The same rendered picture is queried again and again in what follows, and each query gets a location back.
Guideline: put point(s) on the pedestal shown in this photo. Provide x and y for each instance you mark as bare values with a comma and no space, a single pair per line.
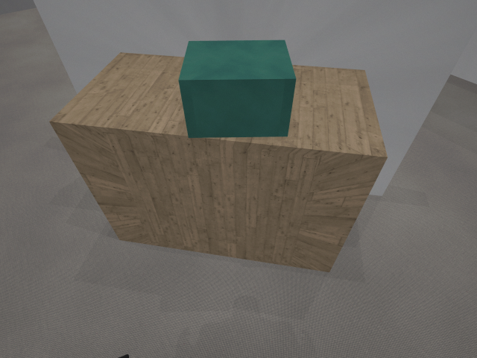
287,200

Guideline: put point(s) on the carton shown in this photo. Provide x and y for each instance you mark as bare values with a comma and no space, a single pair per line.
237,88

